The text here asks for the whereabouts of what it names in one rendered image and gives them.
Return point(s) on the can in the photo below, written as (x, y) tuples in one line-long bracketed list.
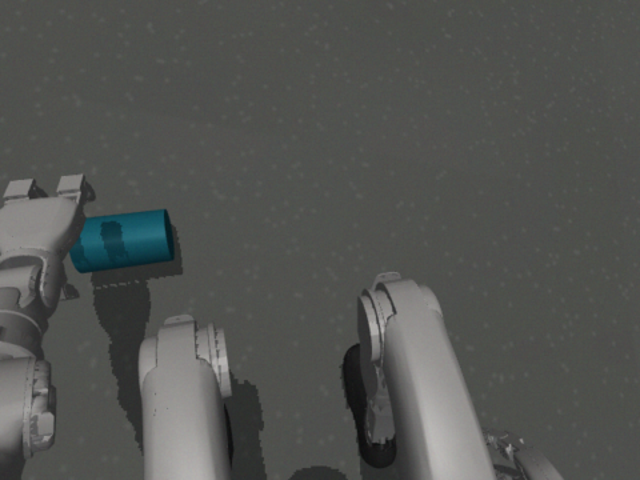
[(123, 240)]

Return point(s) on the left robot arm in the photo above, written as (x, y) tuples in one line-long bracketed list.
[(30, 287)]

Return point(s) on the right robot hand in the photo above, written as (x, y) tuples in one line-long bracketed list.
[(531, 463)]

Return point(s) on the right robot foot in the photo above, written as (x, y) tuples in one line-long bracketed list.
[(374, 454)]

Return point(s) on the left robot hand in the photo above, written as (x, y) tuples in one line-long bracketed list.
[(32, 219)]

